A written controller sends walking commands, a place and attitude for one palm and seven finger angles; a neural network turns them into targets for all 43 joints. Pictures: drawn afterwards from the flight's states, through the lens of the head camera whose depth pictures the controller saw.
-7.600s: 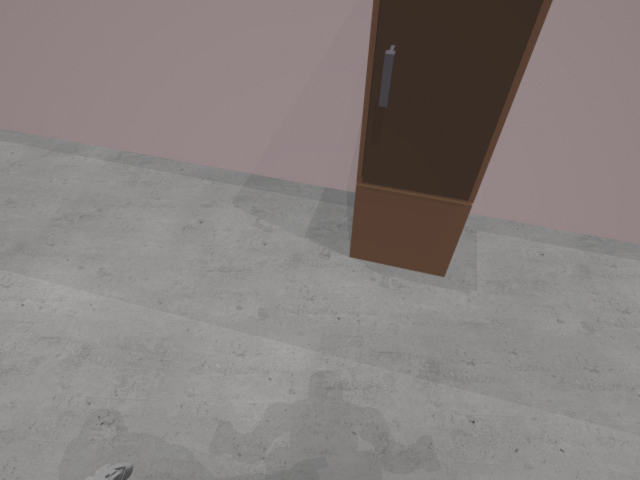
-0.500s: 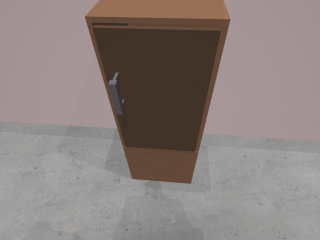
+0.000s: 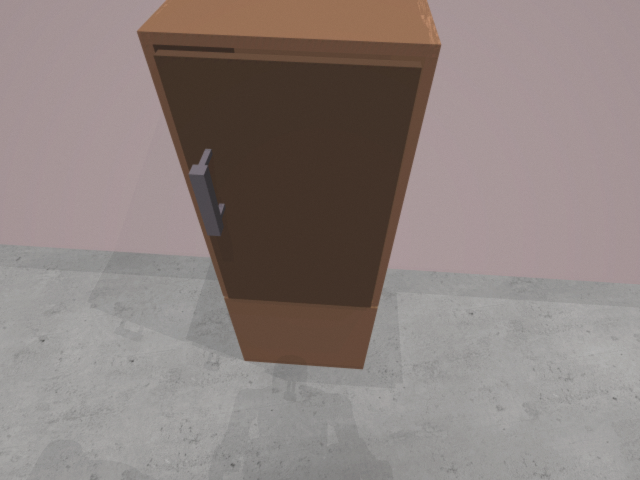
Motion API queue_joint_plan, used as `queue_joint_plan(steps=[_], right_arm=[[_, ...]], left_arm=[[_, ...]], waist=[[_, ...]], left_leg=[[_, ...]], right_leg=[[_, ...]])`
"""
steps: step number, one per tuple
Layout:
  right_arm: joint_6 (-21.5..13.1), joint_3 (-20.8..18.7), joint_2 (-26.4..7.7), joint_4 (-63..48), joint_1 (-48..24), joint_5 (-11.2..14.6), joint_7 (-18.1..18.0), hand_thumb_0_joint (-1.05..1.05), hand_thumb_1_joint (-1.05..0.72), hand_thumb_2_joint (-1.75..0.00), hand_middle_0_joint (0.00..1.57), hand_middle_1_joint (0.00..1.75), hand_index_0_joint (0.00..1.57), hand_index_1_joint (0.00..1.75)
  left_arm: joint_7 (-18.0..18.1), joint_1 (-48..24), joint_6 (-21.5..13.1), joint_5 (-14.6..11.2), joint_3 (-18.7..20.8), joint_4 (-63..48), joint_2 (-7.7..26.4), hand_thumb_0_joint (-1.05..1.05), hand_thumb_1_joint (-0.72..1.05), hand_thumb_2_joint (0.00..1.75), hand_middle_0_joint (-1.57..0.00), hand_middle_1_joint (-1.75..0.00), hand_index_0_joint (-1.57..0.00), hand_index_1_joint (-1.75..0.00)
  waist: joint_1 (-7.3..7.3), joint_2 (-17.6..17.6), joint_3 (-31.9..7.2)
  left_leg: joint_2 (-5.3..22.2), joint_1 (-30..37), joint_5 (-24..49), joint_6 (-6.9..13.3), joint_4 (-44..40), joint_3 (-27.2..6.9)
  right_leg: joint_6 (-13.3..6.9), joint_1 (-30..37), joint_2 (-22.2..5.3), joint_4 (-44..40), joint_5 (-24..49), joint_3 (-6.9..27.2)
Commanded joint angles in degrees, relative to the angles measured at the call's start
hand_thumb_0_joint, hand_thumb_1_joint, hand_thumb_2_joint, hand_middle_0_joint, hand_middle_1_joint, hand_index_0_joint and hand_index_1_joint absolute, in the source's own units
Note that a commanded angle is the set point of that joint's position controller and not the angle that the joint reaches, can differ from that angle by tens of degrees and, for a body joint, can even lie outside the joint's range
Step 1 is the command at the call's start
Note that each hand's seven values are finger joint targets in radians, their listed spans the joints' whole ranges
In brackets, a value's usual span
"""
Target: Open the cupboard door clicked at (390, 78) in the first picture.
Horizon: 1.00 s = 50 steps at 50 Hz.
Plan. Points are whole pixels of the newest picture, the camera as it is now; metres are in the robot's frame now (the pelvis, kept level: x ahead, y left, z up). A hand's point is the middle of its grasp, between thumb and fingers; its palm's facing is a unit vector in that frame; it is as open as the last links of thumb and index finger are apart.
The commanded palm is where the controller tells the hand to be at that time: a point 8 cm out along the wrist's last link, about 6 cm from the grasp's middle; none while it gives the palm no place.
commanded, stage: look again from close up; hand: left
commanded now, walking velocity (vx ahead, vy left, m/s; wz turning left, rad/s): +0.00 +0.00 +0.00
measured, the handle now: (211, 193) +0.53 +0.21 +0.04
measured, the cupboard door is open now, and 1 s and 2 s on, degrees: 0 0 0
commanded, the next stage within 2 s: raise the hand with hooked fingers in 0.04 s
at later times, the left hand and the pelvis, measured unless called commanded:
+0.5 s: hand (182, 463) +0.15 +0.17 -0.03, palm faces -0.04 -1.00 -0.02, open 8.2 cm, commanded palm +0.12 +0.25 -0.04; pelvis -0.04 -0.02 -0.05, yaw +2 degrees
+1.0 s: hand (120, 427) +0.18 +0.24 +0.00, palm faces +0.05 -1.00 -0.05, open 11.2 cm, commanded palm +0.15 +0.29 +0.00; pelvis -0.06 +0.01 -0.06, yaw +1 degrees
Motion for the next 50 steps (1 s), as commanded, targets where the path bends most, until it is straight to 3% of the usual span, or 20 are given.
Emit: queue_joint_plan(steps=[1, 6, 7, 8, 9, 10, 11, 12, 13, 14, 17, 19, 22, 25, 29, 34, 36, 41, 45, 50], right_arm=[[-1.0, -1.2, -6.1, -1.8, 2.0, 0.4, -0.8, 0.0, -0.9, -0.9, 0.2, 0.3, 0.2, 0.3], [-0.9, -1.3, -6.8, -1.4, 0.9, 0.4, -1.0, 0.0, -0.9, -0.9, 0.2, 0.3, 0.2, 0.3], [-0.4, -1.7, -7.2, -4.9, -3.0, 1.0, -0.7, 0.0, -0.9, -0.9, 0.2, 0.3, 0.2, 0.3], [-9.3, -4.0, -15.7, -24.4, -1.4, 4.0, -2.1, 0.0, -0.9, -0.9, 0.2, 0.3, 0.2, 0.3], [-15.3, -1.6, -10.7, -21.5, -4.0, 2.2, -4.2, 0.0, -0.9, -0.9, 0.2, 0.3, 0.2, 0.3], [-16.3, -2.3, -10.2, -18.0, -4.5, 2.6, -4.6, 0.0, -0.9, -0.9, 0.2, 0.3, 0.2, 0.3], [-15.8, -2.6, -7.8, -17.1, -2.1, 3.5, -3.8, 0.0, -0.9, -0.9, 0.2, 0.3, 0.2, 0.3], [-15.8, -3.9, -10.6, -22.3, -3.9, 3.2, -3.0, 0.0, -0.9, -0.9, 0.2, 0.3, 0.2, 0.3], [-15.8, -5.5, -12.0, -23.1, -3.3, 2.4, -3.1, 0.0, -0.9, -0.9, 0.2, 0.3, 0.2, 0.3], [-15.6, -5.8, -11.8, -24.4, -4.0, 1.5, -3.1, 0.0, -0.9, -0.9, 0.2, 0.3, 0.2, 0.3], [-14.9, -5.9, -11.6, -28.6, -6.5, 1.3, -1.5, 0.0, -0.9, -0.9, 0.2, 0.3, 0.2, 0.3], [-15.4, -6.5, -11.9, -31.8, -8.3, 1.6, -0.6, 0.0, -0.9, -0.9, 0.2, 0.3, 0.2, 0.3], [-15.3, -6.4, -12.8, -36.0, -8.6, 2.4, 0.2, 0.0, -0.9, -0.9, 0.2, 0.3, 0.2, 0.3], [-14.8, -6.0, -12.1, -39.8, -8.8, 2.8, -1.0, 0.0, -0.9, -0.9, 0.2, 0.3, 0.2, 0.3], [-15.4, -4.9, -10.3, -39.6, -6.4, 2.8, -2.4, 0.0, -0.9, -0.9, 0.2, 0.3, 0.2, 0.3], [-16.4, -3.3, -12.2, -36.7, -4.4, 3.3, -4.1, 0.0, -0.9, -0.9, 0.2, 0.3, 0.2, 0.3], [-15.7, -2.8, -12.8, -37.1, -4.5, 3.9, -4.5, 0.0, -0.9, -0.9, 0.2, 0.3, 0.2, 0.3], [-14.5, -2.4, -12.0, -40.4, -5.8, 4.2, -4.5, 0.0, -0.9, -0.9, 0.2, 0.3, 0.2, 0.3], [-14.7, -2.5, -11.0, -39.8, -5.3, 3.3, -3.8, 0.0, -0.9, -0.9, 0.2, 0.3, 0.2, 0.3], [-16.0, -2.8, -12.6, -38.0, -2.3, 2.9, -2.6, 0.0, -0.9, -0.9, 0.2, 0.3, 0.2, 0.3]], left_arm=[[0.6, 3.1, -0.9, 0.1, 1.8, -1.5, 7.5, 0.0, 0.9, 0.9, -0.2, -0.3, -0.2, -0.3], [0.5, 2.4, -0.6, 0.2, 1.9, -1.2, 7.7, 0.0, 0.9, 0.9, -0.2, -0.3, -0.2, -0.3], [3.0, 7.7, -1.2, 0.6, 1.9, 0.8, 5.7, 0.0, 0.9, 0.9, -0.2, -0.3, -0.2, -0.3], [2.2, -34.7, -13.1, -10.6, 12.5, -88.8, 21.3, 0.0, 0.88, 0.89, -0.2, -0.32, -0.2, -0.32], [3.1, -5.3, -10.2, -5.5, 10.9, -72.5, 16.6, 0.0, 0.85, 0.88, -0.2, -0.33, -0.2, -0.33], [5.6, -2.8, -7.6, -7.1, 9.3, -68.8, 13.1, 0.0, 0.83, 0.87, -0.21, -0.34, -0.21, -0.34], [4.1, 14.8, -2.3, -9.0, 1.0, -53.7, -3.0, 0.0, 0.81, 0.86, -0.21, -0.36, -0.21, -0.36], [2.9, 1.8, -4.2, -10.2, 3.7, -63.5, 0.2, 0.0, 0.78, 0.85, -0.21, -0.37, -0.21, -0.37], [1.0, 2.6, -6.9, -9.8, 7.6, -61.8, 3.8, 0.0, 0.76, 0.84, -0.21, -0.39, -0.21, -0.39], [-1.2, 9.2, -9.8, -10.1, 8.2, -55.5, 1.9, 0.0, 0.74, 0.83, -0.21, -0.4, -0.21, -0.4], [-10.6, 20.6, -20.0, -12.5, 9.1, -45.6, -1.1, 0.0, 0.67, 0.8, -0.22, -0.45, -0.22, -0.45], [-17.9, 21.1, -27.3, -14.5, 10.9, -46.8, 0.9, 0.0, 0.62, 0.78, -0.22, -0.48, -0.22, -0.48], [-27.2, 13.2, -32.9, -17.0, 17.4, -48.6, 9.1, 0.0, 0.55, 0.75, -0.22, -0.53, -0.22, -0.53], [-27.2, 0.4, -33.2, -19.7, 21.7, -59.1, 14.1, 0.0, 0.48, 0.72, -0.23, -0.57, -0.23, -0.57], [-23.1, -11.4, -37.2, -20.6, 18.3, -73.3, 12.3, 0.0, 0.39, 0.68, -0.24, -0.63, -0.24, -0.63], [-24.5, -11.4, -32.6, -18.2, 12.1, -67.5, 12.8, 0.0, 0.27, 0.63, -0.25, -0.7, -0.25, -0.7], [-26.3, -9.3, -26.7, -18.0, 14.0, -60.6, 15.0, 0.0, 0.22, 0.61, -0.25, -0.74, -0.25, -0.74], [-25.7, -3.3, -15.2, -21.4, 22.1, -59.8, 17.8, 0.0, 0.11, 0.56, -0.26, -0.81, -0.26, -0.81], [-20.7, -3.7, -18.6, -22.6, 25.6, -63.3, 17.4, 0.0, 0.01, 0.52, -0.26, -0.87, -0.26, -0.87], [-20.9, -7.1, -24.8, -19.0, 18.7, -62.8, 14.0, 0.0, -0.1, 0.47, -0.27, -0.94, -0.27, -0.94]], waist=[[0.55, 0.7, -0.6], [0.56, 1.0, 0.2], [1.76, 1.7, 3.7], [-3.83, 11.0, -26.5], [1.35, 23.3, -25.8], [0.42, 19.3, -21.9], [-1.8, 11.2, -12.8], [-2.23, 3.3, -5.0], [-3.21, -3.1, -6.1], [-1.83, -10.4, -2.7], [1.89, -19.3, -3.3], [3.46, -16.2, -9.1], [3.32, -1.7, -14.8], [2.76, 0.9, -19.7], [-0.73, 7.2, -21.3], [-4.23, 5.8, -13.0], [-3.34, 2.1, -11.5], [2.48, 1.0, -18.6], [3.0, -0.7, -17.7], [-0.68, 2.0, -15.0]], left_leg=[[5.9, 1.2, 16.0, 1.5, -3.2, -6.0], [6.3, 2.1, 16.7, 1.4, -3.7, -6.0], [6.3, -2.8, 18.1, -0.3, 8.4, -3.4], [-0.3, 12.1, 31.4, 1.2, -0.1, -5.8], [1.8, 22.6, 43.8, 1.8, -2.6, -6.0], [3.1, 17.4, 44.0, -0.6, -0.6, -6.8], [4.1, 13.7, 41.9, 0.2, -0.7, -7.3], [3.8, 5.8, 36.1, 0.1, 1.3, -9.3], [2.5, 2.8, 29.5, 0.3, 4.5, -7.7], [1.2, -3.9, 22.9, 0.4, 6.8, -7.0], [-1.0, -18.2, 13.6, -0.5, 13.7, -5.7], [-2.1, -23.5, 9.8, -1.2, 17.9, -4.6], [-3.0, -27.7, 5.9, -1.6, 24.1, -3.4], [-2.7, -32.5, -0.9, -0.4, 28.3, -3.4], [-0.4, -28.8, -4.0, 1.1, 30.6, -5.0], [0.7, -31.1, -8.1, 1.7, 29.2, -7.4], [0.4, -33.5, -8.8, 1.7, 28.0, -7.5], [-0.5, -28.7, -3.2, 1.2, 22.7, -7.3], [-0.1, -26.4, 0.1, 0.7, 20.4, -7.8], [0.3, -22.9, 0.2, 1.0, 19.7, -8.3]], right_leg=[[-0.9, 1.2, -7.3, -4.0, 21.8, 7.0], [-0.8, 0.8, -7.3, -4.6, 22.0, 6.7], [2.9, -1.4, -10.9, -5.6, 43.5, 10.5], [-0.6, 4.1, -5.5, 0.2, 43.3, 5.2], [-1.4, 0.3, -1.4, 5.7, 29.1, 3.2], [-0.5, -4.2, -1.5, 4.8, 14.1, -0.4], [0.6, -9.4, -1.6, 3.5, 10.8, -1.5], [0.9, -11.2, -1.8, 2.3, 13.2, -1.9], [1.2, -13.1, -1.4, 1.5, 16.4, -2.0], [1.7, -14.7, -1.3, 2.9, 19.3, -2.6], [2.9, -17.9, -1.5, 11.8, 24.4, -1.5], [2.8, -17.8, -2.2, 16.5, 24.6, 1.0], [1.5, -19.8, -3.7, 19.9, 17.1, 6.1], [2.3, -22.0, -3.7, 19.0, 0.7, 10.9], [1.3, -28.1, -2.0, 17.6, -11.7, 10.7], [1.2, -32.7, -0.7, 16.1, -15.4, 8.9], [1.7, -30.5, -1.1, 13.9, -17.9, 9.5], [1.9, -20.9, -1.8, 12.7, -11.9, 7.0], [1.6, -20.8, -0.3, 14.6, -5.9, 3.7], [1.1, -26.8, 0.9, 17.6, -2.3, 0.3]])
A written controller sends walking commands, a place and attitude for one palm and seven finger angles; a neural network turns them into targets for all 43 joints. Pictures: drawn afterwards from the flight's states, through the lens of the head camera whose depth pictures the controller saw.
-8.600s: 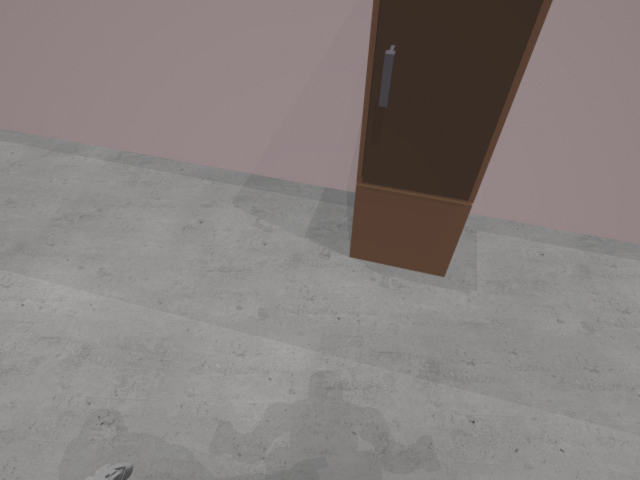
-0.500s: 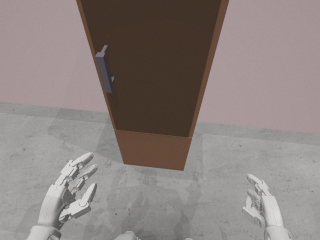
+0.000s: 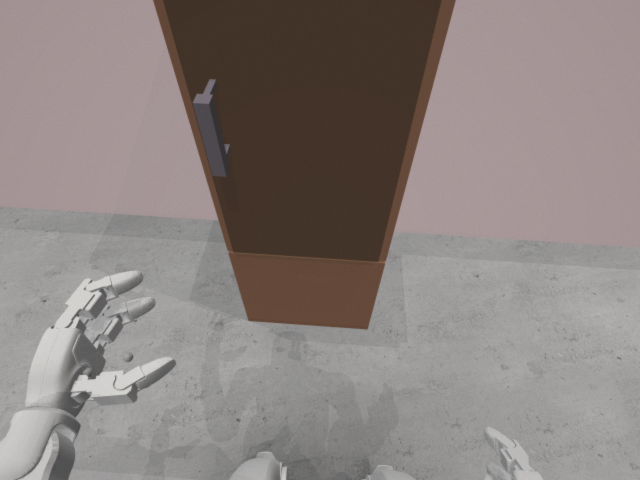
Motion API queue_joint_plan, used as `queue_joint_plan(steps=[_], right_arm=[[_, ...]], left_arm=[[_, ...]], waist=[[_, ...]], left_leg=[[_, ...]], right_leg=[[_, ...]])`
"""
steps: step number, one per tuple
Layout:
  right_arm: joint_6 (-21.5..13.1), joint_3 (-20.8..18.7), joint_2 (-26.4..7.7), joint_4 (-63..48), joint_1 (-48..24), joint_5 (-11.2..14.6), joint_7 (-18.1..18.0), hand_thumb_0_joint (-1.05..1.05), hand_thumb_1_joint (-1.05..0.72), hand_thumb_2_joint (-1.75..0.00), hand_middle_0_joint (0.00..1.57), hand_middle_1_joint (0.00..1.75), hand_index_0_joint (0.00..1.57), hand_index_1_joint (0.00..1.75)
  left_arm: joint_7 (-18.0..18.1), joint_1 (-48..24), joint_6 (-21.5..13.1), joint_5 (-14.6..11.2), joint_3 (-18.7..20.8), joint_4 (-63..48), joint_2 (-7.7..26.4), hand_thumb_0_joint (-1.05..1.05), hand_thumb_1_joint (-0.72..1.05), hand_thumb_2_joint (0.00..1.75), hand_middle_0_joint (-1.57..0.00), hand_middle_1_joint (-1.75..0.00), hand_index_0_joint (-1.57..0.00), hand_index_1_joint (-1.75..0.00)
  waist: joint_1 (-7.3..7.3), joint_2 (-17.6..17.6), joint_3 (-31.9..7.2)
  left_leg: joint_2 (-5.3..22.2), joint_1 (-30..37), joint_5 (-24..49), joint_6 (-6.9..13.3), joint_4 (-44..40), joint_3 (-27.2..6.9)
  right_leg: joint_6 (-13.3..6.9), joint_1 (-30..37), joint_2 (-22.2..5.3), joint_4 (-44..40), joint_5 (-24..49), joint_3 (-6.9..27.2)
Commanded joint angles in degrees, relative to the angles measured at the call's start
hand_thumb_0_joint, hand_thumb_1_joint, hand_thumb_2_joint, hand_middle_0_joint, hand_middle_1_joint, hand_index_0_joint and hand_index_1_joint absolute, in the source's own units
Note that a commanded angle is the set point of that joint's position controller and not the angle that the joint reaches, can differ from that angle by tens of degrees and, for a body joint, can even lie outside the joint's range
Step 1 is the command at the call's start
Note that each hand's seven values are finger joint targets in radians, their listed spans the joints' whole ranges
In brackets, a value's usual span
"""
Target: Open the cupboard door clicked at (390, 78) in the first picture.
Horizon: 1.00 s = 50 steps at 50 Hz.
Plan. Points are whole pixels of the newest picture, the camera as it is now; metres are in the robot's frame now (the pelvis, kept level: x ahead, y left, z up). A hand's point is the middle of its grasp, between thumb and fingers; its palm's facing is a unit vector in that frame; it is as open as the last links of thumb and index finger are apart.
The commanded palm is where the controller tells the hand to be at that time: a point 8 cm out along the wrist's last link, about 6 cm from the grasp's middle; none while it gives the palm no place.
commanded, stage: raise the hand with hooked fingers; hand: left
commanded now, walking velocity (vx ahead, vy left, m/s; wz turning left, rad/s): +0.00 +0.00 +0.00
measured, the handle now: (216, 129) +0.60 +0.19 +0.09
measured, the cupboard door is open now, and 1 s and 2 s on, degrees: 0 0 0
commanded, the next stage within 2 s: move the hooked fingers beside the handle in 1.24 s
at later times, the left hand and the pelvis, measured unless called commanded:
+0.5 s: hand (72, 316) +0.28 +0.29 +0.08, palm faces -0.02 -1.00 -0.04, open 13.8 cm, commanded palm +0.26 +0.34 +0.09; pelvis +0.02 +0.03 +0.02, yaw +1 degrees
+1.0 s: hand (65, 287) +0.30 +0.29 +0.10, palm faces -0.03 -1.00 -0.03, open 14.0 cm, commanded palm +0.27 +0.34 +0.11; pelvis +0.02 +0.02 +0.03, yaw +1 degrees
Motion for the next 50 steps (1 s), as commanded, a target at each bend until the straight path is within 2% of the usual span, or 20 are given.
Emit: queue_joint_plan(steps=[1, 2, 5, 10, 11, 12, 14, 18, 20, 22, 24, 25, 29, 30, 33, 37, 40, 44, 46, 50], right_arm=[[-4.9, -3.6, -9.4, -9.2, -5.9, 0.2, -0.2, 0.0, -0.9, -0.9, 0.2, 0.3, 0.2, 0.3], [-5.2, -3.7, -9.7, -8.9, -5.4, 0.5, -0.3, 0.0, -0.9, -0.9, 0.2, 0.3, 0.2, 0.3], [-5.6, -3.5, -10.7, -9.0, -5.2, 0.9, -0.9, 0.0, -0.9, -0.9, 0.2, 0.3, 0.2, 0.3], [-5.2, -3.2, -10.7, -9.0, -5.4, 0.8, -1.6, 0.0, -0.9, -0.9, 0.2, 0.3, 0.2, 0.3], [-5.1, -2.9, -10.2, -9.2, -5.8, 0.9, -1.5, 0.0, -0.9, -0.9, 0.2, 0.3, 0.2, 0.3], [-4.9, -2.9, -10.2, -9.0, -5.7, 0.9, -1.5, 0.0, -0.9, -0.9, 0.2, 0.3, 0.2, 0.3], [-4.6, -2.7, -10.1, -9.0, -5.9, 0.9, -1.2, 0.0, -0.9, -0.9, 0.2, 0.3, 0.2, 0.3], [-3.7, -2.7, -10.8, -9.2, -5.3, 1.1, -1.1, 0.0, -0.9, -0.9, 0.2, 0.3, 0.2, 0.3], [-3.2, -2.6, -11.3, -9.4, -5.3, 1.2, -1.3, 0.0, -0.9, -0.9, 0.2, 0.3, 0.2, 0.3], [-2.8, -2.4, -11.4, -9.7, -5.7, 1.3, -1.5, 0.0, -0.9, -0.9, 0.2, 0.3, 0.2, 0.3], [-2.7, -2.3, -11.3, -9.8, -5.7, 1.2, -1.8, 0.0, -0.9, -0.9, 0.2, 0.3, 0.2, 0.3], [-2.7, -2.2, -11.4, -9.8, -5.8, 0.9, -1.8, 0.0, -0.9, -0.9, 0.2, 0.3, 0.2, 0.3], [-2.7, -2.0, -11.0, -9.1, -5.3, 0.7, -1.7, 0.0, -0.9, -0.9, 0.2, 0.3, 0.2, 0.3], [-2.5, -1.9, -11.3, -9.0, -5.0, 0.4, -1.7, 0.0, -0.9, -0.9, 0.2, 0.3, 0.2, 0.3], [-2.0, -1.8, -11.5, -8.5, -5.3, 1.0, -2.0, 0.0, -0.9, -0.9, 0.2, 0.3, 0.2, 0.3], [-1.7, -1.9, -12.0, -8.8, -5.3, 1.4, -2.4, 0.0, -0.9, -0.9, 0.2, 0.3, 0.2, 0.3], [-1.9, -2.0, -12.1, -9.5, -4.6, 1.2, -2.0, 0.0, -0.9, -0.9, 0.2, 0.3, 0.2, 0.3], [-2.1, -2.4, -12.0, -9.6, -4.5, 1.0, -1.3, 0.0, -0.9, -0.9, 0.2, 0.3, 0.2, 0.3], [-2.0, -2.4, -12.0, -9.7, -4.4, 0.8, -1.1, 0.0, -0.9, -0.9, 0.2, 0.3, 0.2, 0.3], [-1.9, -2.3, -11.7, -9.8, -4.4, 0.7, -1.1, 0.0, -0.9, -0.9, 0.2, 0.3, 0.2, 0.3]], left_arm=[[-1.2, -8.3, -7.7, 0.8, 1.0, -10.5, 7.9, 0.0, -0.13, 0.46, -0.27, -0.96, -0.27, -0.96], [-2.3, -8.4, -7.6, 1.0, 0.1, -10.1, 7.8, 0.0, -0.15, 0.45, -0.27, -0.98, -0.27, -0.98], [-4.7, -10.6, -5.7, -0.1, 1.9, -9.7, 10.9, 0.0, -0.22, 0.42, -0.28, -1.02, -0.28, -1.02], [-3.9, -12.8, -3.6, -1.9, 9.5, -10.8, 16.7, 0.0, -0.34, 0.37, -0.29, -1.1, -0.29, -1.1], [-3.7, -13.5, -3.5, -2.2, 8.4, -11.5, 15.1, 0.0, -0.36, 0.36, -0.29, -1.11, -0.29, -1.11], [-3.4, -13.7, -3.3, -2.2, 8.4, -10.7, 14.8, 0.0, -0.38, 0.35, -0.29, -1.12, -0.29, -1.12], [-3.3, -14.4, -2.7, -1.9, 7.4, -10.0, 13.8, 0.0, -0.43, 0.33, -0.29, -1.15, -0.29, -1.15], [-5.7, -16.3, 0.9, -0.8, 5.2, -5.2, 13.2, 0.0, -0.5, 0.3, -0.3, -1.2, -0.3, -1.2], [-7.5, -18.5, 2.8, -0.9, 5.9, -2.3, 14.5, 0.0, -0.5, 0.3, -0.3, -1.2, -0.3, -1.2], [-8.7, -21.7, 3.6, -1.3, 7.4, -2.9, 16.6, 0.0, -0.5, 0.3, -0.3, -1.2, -0.3, -1.2], [-9.0, -23.9, 3.5, -1.7, 9.4, -3.8, 18.7, 0.0, -0.5, 0.3, -0.3, -1.2, -0.3, -1.2], [-9.2, -25.7, 3.0, -2.1, 10.5, -4.9, 20.2, 0.0, -0.5, 0.3, -0.3, -1.2, -0.3, -1.2], [-9.2, -27.4, 1.3, -2.1, 11.8, -4.4, 21.2, 0.0, -0.5, 0.3, -0.3, -1.2, -0.3, -1.2], [-9.5, -27.8, 1.6, -2.3, 12.7, -2.5, 22.3, 0.0, -0.5, 0.3, -0.3, -1.2, -0.3, -1.2], [-11.3, -29.1, 3.3, -2.4, 11.8, 3.3, 21.4, 0.0, -0.5, 0.3, -0.3, -1.2, -0.3, -1.2], [-14.0, -32.4, 5.5, -2.7, 12.7, 6.5, 24.0, 0.0, -0.5, 0.3, -0.3, -1.2, -0.3, -1.2], [-15.0, -30.1, 5.5, -3.3, 11.6, 7.9, 22.2, 0.0, -0.5, 0.3, -0.3, -1.2, -0.3, -1.2], [-14.2, -29.9, 3.4, -3.5, 12.9, 6.0, 23.1, 0.0, -0.5, 0.3, -0.3, -1.2, -0.3, -1.2], [-13.4, -30.9, 2.4, -3.3, 14.4, 4.2, 25.1, 0.0, -0.5, 0.3, -0.3, -1.2, -0.3, -1.2], [-11.9, -31.1, 1.5, -2.6, 15.1, 3.4, 25.8, 0.0, -0.5, 0.3, -0.3, -1.2, -0.3, -1.2]], waist=[[0.22, 0.0, -9.5], [-0.12, 1.7, -9.7], [0.08, 1.5, -10.1], [2.42, 3.5, -12.3], [2.25, 5.2, -12.0], [1.96, 4.1, -11.0], [1.88, 6.8, -10.6], [0.63, 3.6, -8.8], [0.63, 2.9, -7.8], [0.94, 3.3, -9.6], [1.27, 3.4, -11.4], [1.8, 5.7, -11.8], [1.69, 7.0, -13.2], [1.83, 6.2, -12.5], [1.1, 4.7, -9.0], [1.35, 4.2, -9.9], [1.68, 1.9, -10.4], [1.83, 1.9, -10.7], [2.05, 3.9, -11.3], [1.98, 6.0, -10.3]], left_leg=[[-1.1, 9.2, 6.7, -0.3, -8.7, -5.8], [-1.0, 10.4, 6.0, -0.4, -9.0, -5.9], [-1.0, 11.7, 4.6, -0.4, -10.6, -7.0], [-0.8, 16.0, 10.1, -1.1, -12.7, -7.6], [-0.7, 17.2, 10.9, -1.5, -13.2, -7.7], [-0.4, 17.9, 11.4, -1.7, -13.7, -8.2], [-0.4, 19.0, 13.0, -2.0, -14.0, -8.0], [-0.1, 19.3, 14.8, -2.1, -14.5, -8.2], [-0.4, 19.0, 14.1, -2.0, -14.9, -8.3], [-0.5, 20.3, 14.6, -2.1, -15.4, -8.2], [-0.4, 22.0, 16.0, -2.3, -15.7, -8.6], [-0.6, 23.2, 18.4, -2.8, -15.6, -8.6], [0.1, 27.0, 20.8, -3.5, -16.5, -9.5], [-0.2, 26.1, 20.5, -3.4, -16.5, -9.4], [-0.3, 23.6, 15.6, -2.7, -17.8, -8.9], [-0.9, 23.3, 13.4, -2.0, -18.6, -8.3], [-1.2, 22.8, 15.4, -1.5, -17.7, -7.6], [-1.1, 22.6, 15.4, -1.4, -17.6, -7.3], [-1.4, 22.5, 14.9, -1.3, -17.4, -6.8], [-1.3, 22.3, 13.0, -1.1, -17.7, -6.6]], right_leg=[[0.8, 2.0, 0.9, -7.7, 3.6, 2.8], [0.7, 1.4, 0.9, -7.9, 3.0, 2.6], [0.5, 2.3, 1.0, -8.8, 2.5, 2.4], [0.1, 6.3, 1.3, -9.1, 7.1, 1.4], [0.0, 6.2, 1.2, -9.1, 7.7, 1.1], [0.1, 5.9, 1.3, -9.2, 8.1, 0.6], [0.1, 6.0, 1.2, -9.7, 9.1, 0.6], [0.4, 6.0, 1.5, -10.9, 10.9, 0.3], [0.1, 6.6, 1.8, -11.5, 11.0, 0.4], [0.1, 7.5, 1.6, -12.1, 11.4, 0.5], [0.0, 8.4, 1.6, -12.3, 11.8, 0.4], [-0.4, 8.9, 1.9, -12.2, 12.9, 0.6], [-0.2, 8.5, 1.8, -12.9, 12.6, 0.4], [-0.4, 9.0, 2.2, -13.2, 13.0, 0.5], [-0.2, 8.9, 1.8, -14.3, 11.2, 0.4], [-0.4, 10.6, 1.5, -15.8, 11.0, 1.0], [-0.5, 11.5, 1.9, -15.9, 12.8, 1.3], [-0.4, 11.4, 1.7, -15.7, 12.9, 1.4], [-0.5, 11.9, 1.7, -15.7, 12.6, 1.9], [-0.6, 11.7, 1.7, -15.9, 10.9, 2.2]])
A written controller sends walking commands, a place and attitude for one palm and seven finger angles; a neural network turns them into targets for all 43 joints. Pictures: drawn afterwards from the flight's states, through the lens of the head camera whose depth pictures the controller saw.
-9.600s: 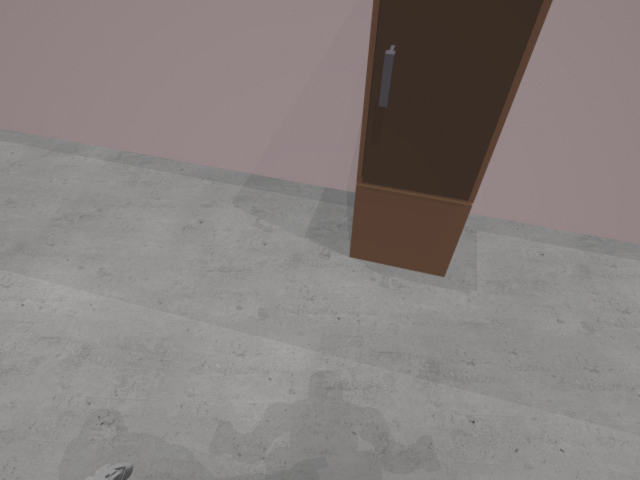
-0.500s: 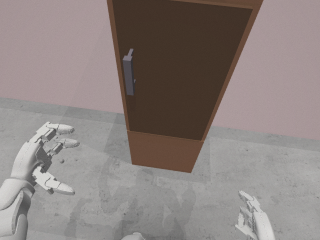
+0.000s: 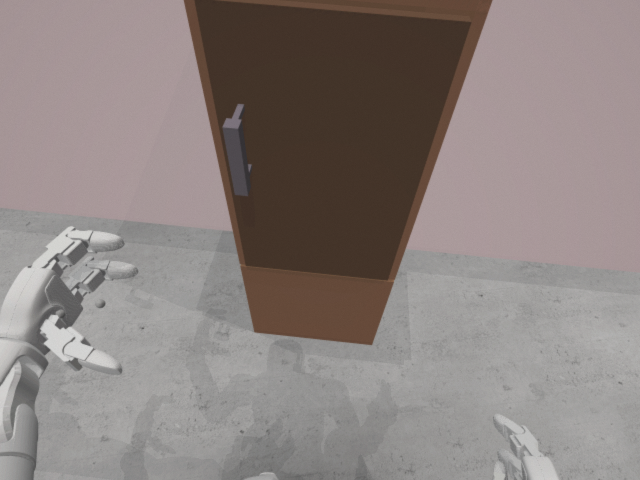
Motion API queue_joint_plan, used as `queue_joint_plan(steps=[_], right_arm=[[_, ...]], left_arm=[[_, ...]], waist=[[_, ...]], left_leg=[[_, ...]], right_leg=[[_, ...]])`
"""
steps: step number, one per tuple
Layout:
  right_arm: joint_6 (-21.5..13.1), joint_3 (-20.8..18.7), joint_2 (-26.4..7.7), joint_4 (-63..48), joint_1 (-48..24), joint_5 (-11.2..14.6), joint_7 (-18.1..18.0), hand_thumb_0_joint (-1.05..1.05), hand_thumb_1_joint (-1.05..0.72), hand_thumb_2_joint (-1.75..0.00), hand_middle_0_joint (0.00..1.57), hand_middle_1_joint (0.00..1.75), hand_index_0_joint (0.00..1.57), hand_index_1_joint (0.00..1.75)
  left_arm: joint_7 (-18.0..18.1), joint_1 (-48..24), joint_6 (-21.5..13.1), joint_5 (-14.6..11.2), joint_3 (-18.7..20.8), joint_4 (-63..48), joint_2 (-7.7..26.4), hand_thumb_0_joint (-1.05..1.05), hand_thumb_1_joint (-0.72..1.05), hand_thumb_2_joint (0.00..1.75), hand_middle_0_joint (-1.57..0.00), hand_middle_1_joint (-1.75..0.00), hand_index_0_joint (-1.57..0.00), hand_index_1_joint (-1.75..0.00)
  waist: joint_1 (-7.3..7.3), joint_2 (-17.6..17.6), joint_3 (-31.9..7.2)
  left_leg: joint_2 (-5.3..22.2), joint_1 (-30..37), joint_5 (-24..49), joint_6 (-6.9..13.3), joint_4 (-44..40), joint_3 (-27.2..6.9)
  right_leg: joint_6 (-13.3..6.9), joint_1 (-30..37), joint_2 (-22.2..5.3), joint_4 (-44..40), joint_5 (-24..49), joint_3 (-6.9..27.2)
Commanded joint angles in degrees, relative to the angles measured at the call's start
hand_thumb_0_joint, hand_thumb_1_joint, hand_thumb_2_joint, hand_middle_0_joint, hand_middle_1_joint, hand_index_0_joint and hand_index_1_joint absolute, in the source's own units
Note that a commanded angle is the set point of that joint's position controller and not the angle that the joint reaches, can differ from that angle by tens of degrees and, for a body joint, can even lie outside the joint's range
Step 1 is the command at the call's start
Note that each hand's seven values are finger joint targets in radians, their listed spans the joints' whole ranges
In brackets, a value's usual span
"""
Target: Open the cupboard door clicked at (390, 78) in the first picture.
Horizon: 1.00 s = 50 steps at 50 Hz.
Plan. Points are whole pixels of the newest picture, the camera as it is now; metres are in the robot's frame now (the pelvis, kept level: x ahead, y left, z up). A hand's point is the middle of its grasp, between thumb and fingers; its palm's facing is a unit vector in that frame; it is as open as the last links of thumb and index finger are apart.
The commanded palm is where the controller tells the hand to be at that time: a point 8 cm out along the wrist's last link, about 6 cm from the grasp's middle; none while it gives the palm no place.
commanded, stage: raise the hand with hooked fingers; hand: left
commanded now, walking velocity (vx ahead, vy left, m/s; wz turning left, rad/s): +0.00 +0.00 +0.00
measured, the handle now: (241, 151) +0.59 +0.16 +0.06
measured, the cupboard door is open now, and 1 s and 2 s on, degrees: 0 0 0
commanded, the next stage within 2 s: move the hooked fingers beside the handle in 0.24 s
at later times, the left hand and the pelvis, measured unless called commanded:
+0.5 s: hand (113, 294) +0.30 +0.26 +0.08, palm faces -0.01 -1.00 -0.03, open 14.0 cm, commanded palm +0.28 +0.31 +0.08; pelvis +0.00 -0.02 +0.00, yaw +1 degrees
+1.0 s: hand (152, 237) +0.39 +0.24 +0.08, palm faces -0.06 -1.00 -0.02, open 14.0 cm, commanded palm +0.37 +0.29 +0.08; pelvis +0.01 -0.01 -0.01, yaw -1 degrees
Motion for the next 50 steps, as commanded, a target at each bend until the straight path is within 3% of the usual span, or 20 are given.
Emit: queue_joint_plan(steps=[1, 3, 5, 11, 14, 17, 20, 23, 24, 26, 29, 30, 35, 38, 39, 40, 44, 45, 49, 50], right_arm=[[-3.2, -3.3, -8.0, -8.6, -2.8, 0.4, -0.9, 0.0, -0.9, -0.9, 0.2, 0.3, 0.2, 0.3], [-3.4, -3.3, -7.7, -8.5, -2.8, 0.5, -1.0, 0.0, -0.9, -0.9, 0.2, 0.3, 0.2, 0.3], [-3.3, -3.2, -8.0, -8.4, -2.6, 0.4, -1.3, 0.0, -0.9, -0.9, 0.2, 0.3, 0.2, 0.3], [-3.2, -3.0, -8.1, -7.9, -3.2, 1.0, -1.8, 0.0, -0.9, -0.9, 0.2, 0.3, 0.2, 0.3], [-3.3, -3.1, -8.0, -8.1, -3.4, 1.0, -1.9, 0.0, -0.9, -0.9, 0.2, 0.3, 0.2, 0.3], [-3.5, -2.9, -7.7, -8.2, -3.3, 0.8, -1.7, 0.0, -0.9, -0.9, 0.2, 0.3, 0.2, 0.3], [-3.2, -2.8, -7.9, -7.2, -2.9, 0.5, -2.1, 0.0, -0.9, -0.9, 0.2, 0.3, 0.2, 0.3], [-3.0, -2.6, -7.6, -6.2, -2.9, 0.8, -2.4, 0.0, -0.9, -0.9, 0.2, 0.3, 0.2, 0.3], [-2.9, -2.6, -7.8, -5.9, -2.6, 0.8, -2.6, 0.0, -0.9, -0.9, 0.2, 0.3, 0.2, 0.3], [-2.7, -2.7, -8.2, -5.6, -2.0, 0.9, -2.7, 0.0, -0.9, -0.9, 0.2, 0.3, 0.2, 0.3], [-2.4, -2.9, -8.1, -5.5, -1.3, 1.0, -2.6, 0.0, -0.9, -0.9, 0.2, 0.3, 0.2, 0.3], [-2.3, -2.9, -8.4, -5.7, -0.9, 0.9, -2.5, 0.0, -0.9, -0.9, 0.2, 0.3, 0.2, 0.3], [-0.8, -3.1, -8.8, -6.0, 0.3, 0.6, -1.7, 0.0, -0.9, -0.9, 0.2, 0.3, 0.2, 0.3], [0.0, -3.3, -8.4, -6.4, 0.6, 0.7, -1.1, 0.0, -0.9, -0.9, 0.2, 0.3, 0.2, 0.3], [0.3, -3.4, -8.5, -6.2, 0.9, 0.7, -1.1, 0.0, -0.9, -0.9, 0.2, 0.3, 0.2, 0.3], [0.7, -3.4, -8.8, -6.4, 1.4, 0.6, -1.0, 0.0, -0.9, -0.9, 0.2, 0.3, 0.2, 0.3], [1.7, -3.6, -8.6, -5.5, 2.7, 0.7, -1.0, 0.0, -0.9, -0.9, 0.2, 0.3, 0.2, 0.3], [1.9, -3.7, -8.8, -5.4, 3.1, 0.7, -1.1, 0.0, -0.9, -0.9, 0.2, 0.3, 0.2, 0.3], [2.7, -4.0, -9.0, -4.2, 4.3, 0.5, -1.0, 0.0, -0.9, -0.9, 0.2, 0.3, 0.2, 0.3], [3.0, -4.0, -9.2, -4.2, 4.8, 0.5, -0.9, 0.0, -0.9, -0.9, 0.2, 0.3, 0.2, 0.3]], left_arm=[[1.7, -13.3, -4.9, -1.2, 6.6, -13.9, 16.8, 0.0, -0.5, 0.3, -0.3, -1.2, -0.3, -1.2], [1.8, -12.5, -5.0, -1.2, 6.1, -14.0, 16.0, 0.0, -0.5, 0.3, -0.3, -1.2, -0.3, -1.2], [1.4, -12.4, -4.6, -1.6, 6.1, -12.5, 15.9, 0.0, -0.5, 0.3, -0.3, -1.2, -0.3, -1.2], [-0.5, -13.6, -2.9, -2.2, 4.1, -7.9, 14.2, 0.0, -0.5, 0.3, -0.3, -1.2, -0.3, -1.2], [-0.6, -13.7, -3.2, -2.1, 4.2, -8.5, 14.4, 0.0, -0.5, 0.3, -0.3, -1.2, -0.3, -1.2], [-0.2, -13.9, -4.0, -2.0, 5.0, -10.3, 15.4, 0.0, -0.5, 0.3, -0.3, -1.2, -0.3, -1.2], [0.7, -20.2, -5.5, -1.7, 7.0, -9.8, 18.7, 0.0, -0.5, 0.3, -0.3, -1.2, -0.3, -1.2], [0.7, -24.6, -5.8, -1.2, 4.3, -5.7, 16.1, 0.0, -0.5, 0.3, -0.3, -1.2, -0.3, -1.2], [0.6, -25.0, -5.6, -1.0, 4.3, -3.7, 16.4, 0.0, -0.5, 0.3, -0.3, -1.2, -0.3, -1.2], [-0.2, -26.6, -5.2, -0.5, 4.6, -1.7, 17.8, 0.0, -0.5, 0.3, -0.3, -1.2, -0.3, -1.2], [-0.7, -29.1, -4.6, 0.4, 1.7, -0.9, 16.0, 0.0, -0.5, 0.3, -0.3, -1.2, -0.3, -1.2], [-0.8, -29.6, -4.4, 0.2, 1.5, -0.1, 15.9, 0.0, -0.5, 0.3, -0.3, -1.2, -0.3, -1.2], [0.8, -28.4, -4.5, 0.4, 6.1, 3.9, 20.3, 0.0, -0.5, 0.3, -0.3, -1.2, -0.3, -1.2], [2.0, -30.5, -5.0, 1.2, 5.0, 4.2, 18.8, 0.0, -0.5, 0.3, -0.3, -1.2, -0.3, -1.2], [2.5, -30.8, -5.3, 1.5, 6.1, 4.6, 20.2, 0.0, -0.5, 0.3, -0.3, -1.2, -0.3, -1.2], [2.6, -31.6, -5.6, 1.7, 5.9, 4.5, 20.6, 0.0, -0.5, 0.3, -0.3, -1.2, -0.3, -1.2], [2.7, -38.3, -6.6, 2.9, 2.8, 5.9, 18.3, 0.0, -0.5, 0.3, -0.3, -1.2, -0.3, -1.2], [2.6, -39.9, -6.9, 2.8, 2.4, 6.2, 18.3, 0.0, -0.5, 0.3, -0.3, -1.2, -0.3, -1.2], [3.0, -42.3, -7.8, 3.4, 1.6, 7.7, 17.7, 0.0, -0.5, 0.3, -0.3, -1.2, -0.3, -1.2], [3.1, -42.6, -7.7, 3.4, 1.7, 8.7, 17.8, 0.0, -0.5, 0.3, -0.3, -1.2, -0.3, -1.2]], waist=[[0.92, 7.0, -12.9], [0.73, 7.5, -13.2], [0.6, 4.7, -12.4], [-0.11, 2.5, -9.2], [0.11, 1.6, -11.1], [0.53, 3.3, -13.2], [-0.08, 3.6, -12.5], [-1.38, 4.3, -10.8], [-1.4, 3.2, -10.7], [-1.21, 3.2, -12.9], [-1.41, 5.1, -15.3], [-1.5, 3.9, -15.4], [0.15, 1.3, -16.3], [-0.23, 3.8, -16.3], [-0.26, 4.1, -16.5], [-0.37, 2.5, -17.2], [-2.34, 5.0, -17.4], [-2.65, 3.8, -17.6], [-2.94, 5.3, -20.2], [-2.92, 4.3, -20.7]], left_leg=[[0.0, 12.8, 10.7, -2.2, -8.6, -6.6], [0.0, 13.4, 11.5, -2.1, -8.4, -6.3], [-0.2, 11.8, 10.9, -1.8, -8.0, -6.1], [-0.4, 9.2, 7.6, -1.6, -7.8, -5.4], [-0.6, 9.1, 7.8, -1.3, -7.3, -5.1], [-0.6, 10.2, 10.1, -1.4, -6.8, -4.9], [-0.6, 9.1, 10.0, -1.5, -6.0, -4.9], [-0.6, 8.5, 6.9, -1.5, -6.2, -4.9], [-0.5, 8.0, 6.1, -1.5, -6.2, -5.0], [-0.6, 7.5, 8.0, -1.3, -5.3, -4.8], [-0.5, 10.1, 10.1, -1.4, -5.5, -5.0], [-0.5, 10.0, 10.9, -1.3, -5.1, -5.2], [-0.5, 7.0, 13.1, -1.5, -4.7, -4.7], [-0.5, 7.4, 12.7, -1.5, -5.1, -4.4], [-0.4, 7.4, 12.9, -1.5, -5.0, -4.3], [-0.5, 7.2, 14.0, -1.4, -4.6, -4.4], [-0.2, 8.8, 13.6, -1.4, -4.4, -4.6], [0.0, 9.1, 14.1, -1.3, -4.0, -4.9], [0.3, 12.3, 17.0, -1.7, -3.9, -5.7], [0.3, 12.2, 17.5, -1.7, -3.5, -5.8]], right_leg=[[-1.9, 1.0, 2.0, -5.0, 7.8, 2.0], [-1.7, 1.3, 1.9, -5.2, 8.7, 2.2], [-1.7, 1.9, 2.1, -5.4, 8.9, 2.4], [-1.3, 0.6, 1.6, -6.5, 6.8, 3.4], [-1.0, 1.6, 1.2, -6.7, 6.7, 4.1], [-1.2, 2.7, 1.3, -5.9, 9.1, 4.1], [-1.2, 2.4, 1.5, -5.5, 8.8, 4.6], [-0.9, 0.1, 1.1, -6.0, 5.8, 4.8], [-0.9, -0.1, 1.0, -6.2, 5.0, 4.9], [-0.9, 1.4, 0.8, -5.6, 7.3, 5.6], [-1.0, 0.3, 0.9, -4.7, 9.8, 4.5], [-1.2, 0.2, 1.3, -4.4, 10.6, 4.4], [-1.1, 2.9, 1.3, -3.2, 13.5, 4.5], [-0.9, 1.5, 1.2, -3.1, 13.2, 4.3], [-0.9, 1.5, 1.2, -3.0, 13.4, 4.4], [-1.0, 2.2, 1.5, -2.6, 14.4, 4.4], [-0.9, -1.0, 1.6, -2.5, 13.6, 4.2], [-1.0, -1.3, 1.9, -2.3, 13.7, 4.1], [-1.0, -3.2, 1.8, -1.9, 14.5, 3.5], [-1.2, -3.1, 2.1, -1.5, 14.8, 3.4]])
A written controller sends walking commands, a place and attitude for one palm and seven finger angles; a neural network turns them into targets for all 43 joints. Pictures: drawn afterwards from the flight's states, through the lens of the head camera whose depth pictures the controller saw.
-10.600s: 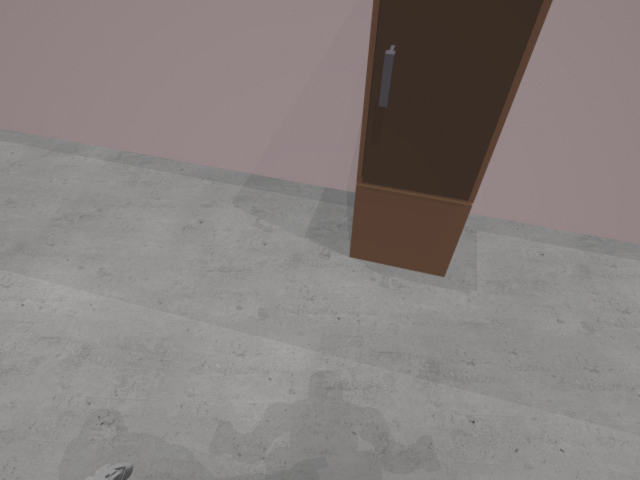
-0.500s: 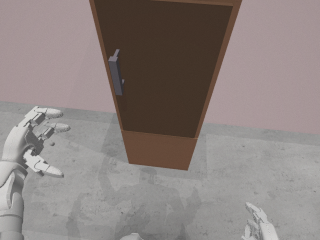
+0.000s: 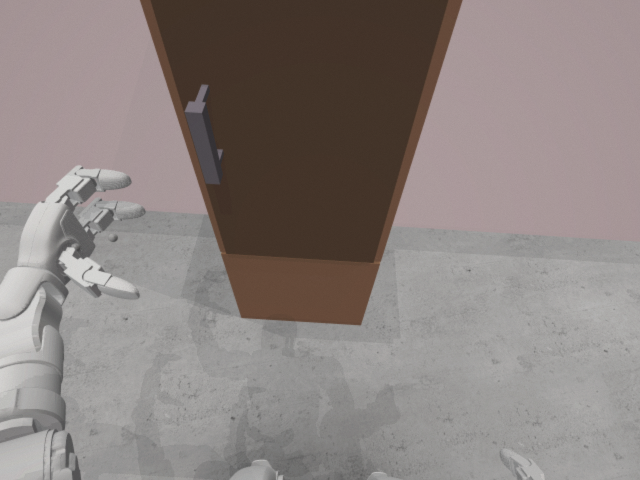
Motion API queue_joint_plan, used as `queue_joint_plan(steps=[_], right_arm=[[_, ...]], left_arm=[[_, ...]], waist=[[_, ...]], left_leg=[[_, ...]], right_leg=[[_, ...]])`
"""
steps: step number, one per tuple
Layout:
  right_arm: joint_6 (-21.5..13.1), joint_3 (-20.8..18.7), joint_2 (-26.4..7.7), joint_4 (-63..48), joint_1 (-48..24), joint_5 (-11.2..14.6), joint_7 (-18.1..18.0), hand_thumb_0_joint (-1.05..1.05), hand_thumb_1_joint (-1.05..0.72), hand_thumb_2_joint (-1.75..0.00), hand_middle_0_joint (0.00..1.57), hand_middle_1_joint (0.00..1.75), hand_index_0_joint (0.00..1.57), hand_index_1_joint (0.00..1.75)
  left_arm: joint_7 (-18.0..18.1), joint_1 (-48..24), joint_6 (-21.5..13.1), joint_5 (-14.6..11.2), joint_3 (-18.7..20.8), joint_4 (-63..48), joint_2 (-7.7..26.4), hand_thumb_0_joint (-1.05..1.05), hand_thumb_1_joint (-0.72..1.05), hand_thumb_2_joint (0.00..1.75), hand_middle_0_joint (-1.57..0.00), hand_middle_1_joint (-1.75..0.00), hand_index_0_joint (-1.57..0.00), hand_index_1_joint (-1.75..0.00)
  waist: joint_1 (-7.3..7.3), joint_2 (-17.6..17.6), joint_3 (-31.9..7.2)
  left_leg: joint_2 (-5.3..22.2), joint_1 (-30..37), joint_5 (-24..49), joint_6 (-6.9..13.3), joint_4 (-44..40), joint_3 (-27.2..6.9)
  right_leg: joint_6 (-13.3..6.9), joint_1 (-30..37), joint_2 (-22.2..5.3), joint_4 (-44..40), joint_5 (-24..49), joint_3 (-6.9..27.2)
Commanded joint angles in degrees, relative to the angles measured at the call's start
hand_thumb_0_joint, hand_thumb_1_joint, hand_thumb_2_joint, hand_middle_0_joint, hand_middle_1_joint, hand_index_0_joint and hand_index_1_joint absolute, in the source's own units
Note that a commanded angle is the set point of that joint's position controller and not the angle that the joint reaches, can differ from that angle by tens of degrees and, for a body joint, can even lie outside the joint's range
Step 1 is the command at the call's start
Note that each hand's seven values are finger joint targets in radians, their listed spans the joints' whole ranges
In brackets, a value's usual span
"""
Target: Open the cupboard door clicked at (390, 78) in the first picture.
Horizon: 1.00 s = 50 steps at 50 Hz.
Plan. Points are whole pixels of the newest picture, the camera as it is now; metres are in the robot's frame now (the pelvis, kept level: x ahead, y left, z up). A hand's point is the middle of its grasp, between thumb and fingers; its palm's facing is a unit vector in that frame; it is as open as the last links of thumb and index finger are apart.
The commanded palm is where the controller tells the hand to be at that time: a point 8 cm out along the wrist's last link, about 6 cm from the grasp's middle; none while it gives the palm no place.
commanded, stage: move the hooked fingers beside the handle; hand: left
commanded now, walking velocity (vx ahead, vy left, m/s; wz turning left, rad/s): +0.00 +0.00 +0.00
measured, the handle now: (209, 136) +0.58 +0.18 +0.07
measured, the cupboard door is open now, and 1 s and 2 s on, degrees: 0 0 0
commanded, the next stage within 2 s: slide the fingers in behind the handle in 1.82 s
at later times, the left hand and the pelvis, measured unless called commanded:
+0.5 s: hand (141, 191) +0.45 +0.25 +0.08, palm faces -0.05 -1.00 -0.01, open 14.0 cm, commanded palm +0.44 +0.30 +0.08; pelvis +0.00 +0.01 -0.01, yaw -1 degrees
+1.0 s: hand (162, 147) +0.54 +0.24 +0.08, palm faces -0.05 -1.00 -0.01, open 14.0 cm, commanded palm +0.51 +0.28 +0.07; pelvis +0.00 +0.01 -0.02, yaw -3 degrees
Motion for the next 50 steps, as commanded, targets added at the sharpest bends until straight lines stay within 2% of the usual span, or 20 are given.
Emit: queue_joint_plan(steps=[1, 3, 6, 11, 12, 14, 15, 17, 19, 21, 27, 30, 34, 36, 38, 41, 43, 45, 46, 50], right_arm=[[-1.5, -3.8, -9.1, -5.7, 2.8, 0.2, -0.8, 0.0, -0.9, -0.9, 0.2, 0.3, 0.2, 0.3], [-0.8, -3.7, -9.3, -5.2, 3.1, 0.2, -0.7, 0.0, -0.9, -0.9, 0.2, 0.3, 0.2, 0.3], [0.2, -3.5, -9.5, -5.4, 3.8, 0.0, -0.5, 0.0, -0.9, -0.9, 0.2, 0.3, 0.2, 0.3], [1.5, -3.7, -9.4, -5.3, 5.3, -0.5, 0.1, 0.0, -0.9, -0.9, 0.2, 0.3, 0.2, 0.3], [1.7, -3.7, -9.3, -5.3, 5.3, -0.5, 0.3, 0.0, -0.9, -0.9, 0.2, 0.3, 0.2, 0.3], [2.2, -3.8, -9.4, -4.6, 5.7, -0.5, 0.4, 0.0, -0.9, -0.9, 0.2, 0.3, 0.2, 0.3], [2.6, -3.8, -9.5, -4.4, 6.1, -0.5, 0.4, 0.0, -0.9, -0.9, 0.2, 0.3, 0.2, 0.3], [3.3, -3.7, -10.0, -3.6, 6.6, -0.4, 0.1, 0.0, -0.9, -0.9, 0.2, 0.3, 0.2, 0.3], [3.8, -3.7, -10.3, -3.2, 7.1, -0.3, 0.0, 0.0, -0.9, -0.9, 0.2, 0.3, 0.2, 0.3], [4.2, -3.6, -10.3, -2.9, 7.8, -0.7, 0.1, 0.0, -0.9, -0.9, 0.2, 0.3, 0.2, 0.3], [5.4, -3.4, -10.7, -2.2, 9.7, -1.2, 0.3, 0.0, -0.9, -0.9, 0.2, 0.3, 0.2, 0.3], [6.2, -3.2, -11.0, -2.2, 10.6, -1.2, 0.2, 0.0, -0.9, -0.9, 0.2, 0.3, 0.2, 0.3], [7.1, -3.0, -11.2, -1.9, 11.9, -1.3, 0.5, 0.0, -0.9, -0.9, 0.2, 0.3, 0.2, 0.3], [7.6, -3.1, -11.5, -1.9, 13.0, -1.7, 0.4, 0.0, -0.9, -0.9, 0.2, 0.3, 0.2, 0.3], [7.9, -3.1, -11.5, -1.6, 13.8, -1.9, 0.5, 0.0, -0.9, -0.9, 0.2, 0.3, 0.2, 0.3], [8.6, -3.1, -11.7, -1.4, 14.9, -2.1, 0.6, 0.0, -0.9, -0.9, 0.2, 0.3, 0.2, 0.3], [9.1, -3.0, -11.5, -1.2, 15.5, -2.2, 0.8, 0.0, -0.9, -0.9, 0.2, 0.3, 0.2, 0.3], [9.7, -2.8, -11.6, -0.9, 16.1, -2.3, 0.9, 0.0, -0.9, -0.9, 0.2, 0.3, 0.2, 0.3], [10.0, -2.9, -11.8, -1.0, 16.5, -2.4, 0.9, 0.0, -0.9, -0.9, 0.2, 0.3, 0.2, 0.3], [10.6, -3.2, -11.5, -1.9, 17.4, -2.9, 1.6, 0.0, -0.9, -0.9, 0.2, 0.3, 0.2, 0.3]], left_arm=[[0.7, -23.9, -4.2, -0.8, 2.1, -10.3, 15.0, 0.0, -0.5, 0.3, -0.3, -1.2, -0.3, -1.2], [1.3, -24.3, -3.8, -0.3, 3.0, -6.0, 16.0, 0.0, -0.5, 0.3, -0.3, -1.2, -0.3, -1.2], [2.1, -26.4, -3.7, 0.7, 4.3, -2.5, 18.1, 0.0, -0.5, 0.3, -0.3, -1.2, -0.3, -1.2], [3.1, -31.2, -6.4, 2.3, 5.0, -2.7, 20.1, 0.0, -0.5, 0.3, -0.3, -1.2, -0.3, -1.2], [2.9, -31.5, -6.7, 2.2, 3.4, -2.3, 18.1, 0.0, -0.5, 0.3, -0.3, -1.2, -0.3, -1.2], [2.9, -33.7, -7.2, 2.6, 2.8, -1.0, 18.1, 0.0, -0.5, 0.3, -0.3, -1.2, -0.3, -1.2], [2.7, -35.2, -7.1, 2.3, 1.8, 0.3, 16.9, 0.0, -0.5, 0.3, -0.3, -1.2, -0.3, -1.2], [2.6, -36.6, -6.2, 2.8, 2.9, 6.1, 18.8, 0.0, -0.5, 0.3, -0.3, -1.2, -0.3, -1.2], [2.5, -40.0, -5.7, 3.4, 2.3, 8.2, 19.3, 0.0, -0.5, 0.3, -0.3, -1.2, -0.3, -1.2], [2.8, -42.8, -6.3, 4.2, 2.3, 7.3, 20.3, 0.0, -0.5, 0.3, -0.3, -1.2, -0.3, -1.2], [4.1, -48.3, -8.2, 5.4, 4.5, 9.9, 24.5, 0.0, -0.5, 0.3, -0.3, -1.2, -0.3, -1.2], [4.0, -48.7, -7.7, 6.2, 5.8, 13.4, 27.1, 0.0, -0.5, 0.3, -0.3, -1.2, -0.3, -1.2], [4.1, -52.3, -5.9, 7.9, 3.2, 16.5, 26.4, 0.0, -0.5, 0.3, -0.3, -1.2, -0.3, -1.2], [4.3, -53.9, -6.4, 8.1, 4.3, 14.8, 28.2, 0.0, -0.5, 0.3, -0.3, -1.2, -0.3, -1.2], [4.4, -56.0, -6.6, 8.0, 4.6, 14.6, 28.5, 0.0, -0.5, 0.3, -0.3, -1.2, -0.3, -1.2], [4.4, -56.5, -6.7, 8.0, 6.6, 15.4, 31.1, 0.0, -0.5, 0.3, -0.3, -1.2, -0.3, -1.2], [4.7, -57.1, -6.0, 8.7, 4.8, 16.8, 29.0, 0.0, -0.5, 0.3, -0.3, -1.2, -0.3, -1.2], [5.0, -58.3, -5.3, 9.6, 5.0, 18.5, 30.3, 0.0, -0.5, 0.3, -0.3, -1.2, -0.3, -1.2], [5.3, -58.9, -5.1, 10.0, 5.6, 17.8, 31.4, 0.0, -0.5, 0.3, -0.3, -1.2, -0.3, -1.2], [5.5, -53.5, -5.5, 9.7, 6.1, 16.1, 29.8, 0.0, -0.5, 0.3, -0.3, -1.2, -0.3, -1.2]], waist=[[-1.22, 5.3, -20.3], [-1.33, 3.6, -17.8], [-1.02, 2.0, -18.1], [-1.09, 6.4, -22.8], [-1.67, 6.9, -23.0], [-2.4, 7.5, -22.5], [-3.1, 5.3, -21.9], [-3.84, 2.3, -18.9], [-4.45, 3.1, -18.2], [-4.35, 6.7, -21.3], [-5.27, 6.1, -24.8], [-5.41, 6.4, -24.8], [-7.15, 8.1, -22.2], [-7.01, 9.1, -26.0], [-7.65, 9.2, -27.6], [-7.46, 8.6, -28.7], [-8.36, 9.1, -28.0], [-8.76, 10.3, -26.0], [-8.59, 10.8, -27.2], [-7.2, 11.4, -31.0]], left_leg=[[-0.4, 17.5, 18.6, -1.0, -5.5, -5.8], [-0.3, 15.3, 16.3, -0.9, -5.9, -5.9], [-0.4, 13.1, 16.5, -0.8, -5.7, -5.7], [0.2, 16.9, 21.8, -1.3, -4.3, -6.4], [0.2, 17.8, 21.5, -1.4, -4.1, -6.2], [0.5, 18.0, 21.2, -1.5, -3.9, -6.7], [0.4, 17.1, 20.6, -1.1, -3.6, -6.6], [0.4, 13.1, 16.3, -0.7, -3.8, -6.3], [0.3, 12.1, 14.5, -0.6, -3.7, -6.5], [0.3, 14.7, 16.5, -0.8, -3.1, -6.9], [0.6, 13.7, 17.6, -0.8, -1.3, -7.2], [0.4, 11.2, 16.9, -0.5, -0.4, -6.6], [0.7, 9.8, 15.2, -0.4, 0.0, -7.0], [0.9, 12.3, 18.8, -0.7, 0.6, -7.4], [1.1, 12.7, 20.0, -0.7, 1.4, -7.5], [1.2, 12.2, 22.3, -0.6, 2.0, -7.5], [1.2, 12.4, 22.5, -0.5, 2.2, -7.5], [1.3, 11.9, 22.6, -0.6, 2.4, -7.7], [1.4, 12.6, 23.7, -0.7, 2.5, -7.8], [1.8, 16.4, 30.1, -1.2, 2.8, -8.0]], right_leg=[[-0.2, 2.0, 1.3, -4.5, 16.2, 3.2], [-0.1, 1.3, 1.3, -4.7, 14.6, 2.9], [-0.2, 2.4, 1.2, -4.1, 15.3, 3.1], [-0.3, 0.7, 1.6, -2.6, 16.9, 3.0], [-0.2, -0.2, 1.7, -2.8, 16.5, 3.0], [-0.3, -1.8, 1.7, -2.8, 15.5, 2.8], [-0.3, -2.0, 2.0, -2.8, 15.4, 2.8], [0.1, -2.4, 1.8, -3.3, 13.7, 2.9], [0.0, -3.7, 1.6, -3.1, 12.4, 3.0], [-0.2, -5.0, 1.6, -2.4, 12.6, 3.1], [0.0, -5.3, 2.1, -1.3, 13.2, 3.3], [0.0, -4.8, 2.1, -0.8, 13.4, 3.7], [0.2, -8.5, 2.2, -1.0, 11.4, 3.5], [0.1, -8.5, 2.4, -0.3, 13.3, 3.3], [0.2, -8.8, 2.5, -0.1, 14.0, 3.4], [0.2, -7.7, 2.8, 0.3, 16.0, 3.3], [0.4, -9.2, 2.8, 0.1, 15.9, 3.1], [0.2, -10.7, 3.0, 0.3, 15.3, 2.8], [0.3, -10.8, 3.0, 0.4, 15.8, 2.9], [0.0, -9.9, 3.4, 0.8, 18.6, 2.3]])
